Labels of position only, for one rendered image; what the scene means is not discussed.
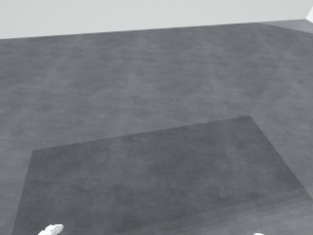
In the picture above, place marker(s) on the robot left hand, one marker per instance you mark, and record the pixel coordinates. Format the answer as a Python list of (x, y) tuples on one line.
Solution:
[(52, 229)]

